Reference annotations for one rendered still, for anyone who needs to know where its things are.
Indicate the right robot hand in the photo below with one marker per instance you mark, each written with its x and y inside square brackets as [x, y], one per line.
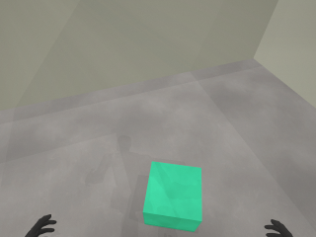
[278, 227]

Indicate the carton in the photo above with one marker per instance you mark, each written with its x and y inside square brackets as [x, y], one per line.
[173, 197]

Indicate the left robot hand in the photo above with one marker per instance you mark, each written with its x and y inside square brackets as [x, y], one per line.
[38, 229]

